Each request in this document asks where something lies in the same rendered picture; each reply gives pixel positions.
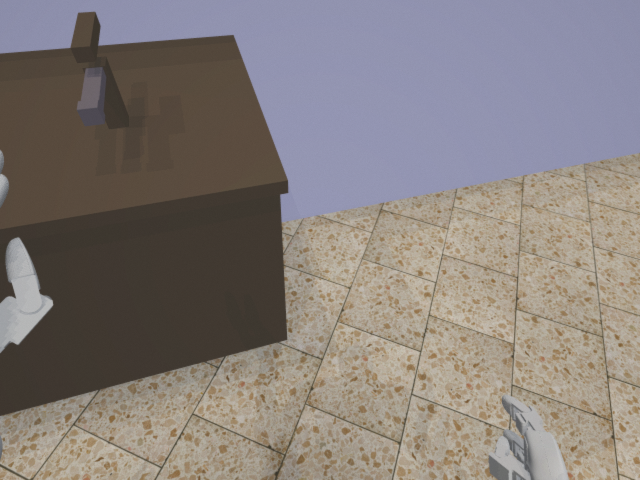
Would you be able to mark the tap lever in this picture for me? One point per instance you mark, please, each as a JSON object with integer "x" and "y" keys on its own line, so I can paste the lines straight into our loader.
{"x": 91, "y": 106}

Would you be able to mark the counter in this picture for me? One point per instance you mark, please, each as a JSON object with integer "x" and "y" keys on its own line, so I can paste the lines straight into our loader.
{"x": 158, "y": 234}

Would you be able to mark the right robot hand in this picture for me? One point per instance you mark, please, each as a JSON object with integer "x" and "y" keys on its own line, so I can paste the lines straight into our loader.
{"x": 538, "y": 454}

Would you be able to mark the left robot hand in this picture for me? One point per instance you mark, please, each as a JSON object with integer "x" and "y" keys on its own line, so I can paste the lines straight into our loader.
{"x": 18, "y": 316}

